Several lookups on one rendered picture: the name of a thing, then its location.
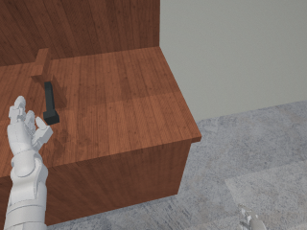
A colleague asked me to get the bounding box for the robot left hand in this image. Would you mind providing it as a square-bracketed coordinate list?
[7, 96, 53, 156]

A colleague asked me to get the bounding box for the counter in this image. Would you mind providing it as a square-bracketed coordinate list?
[0, 0, 202, 230]

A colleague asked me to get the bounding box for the tap lever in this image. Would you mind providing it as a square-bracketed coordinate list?
[43, 81, 59, 126]

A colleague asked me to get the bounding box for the robot left forearm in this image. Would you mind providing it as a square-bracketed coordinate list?
[4, 149, 48, 230]

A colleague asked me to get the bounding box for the robot right hand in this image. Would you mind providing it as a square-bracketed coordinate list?
[236, 203, 267, 230]

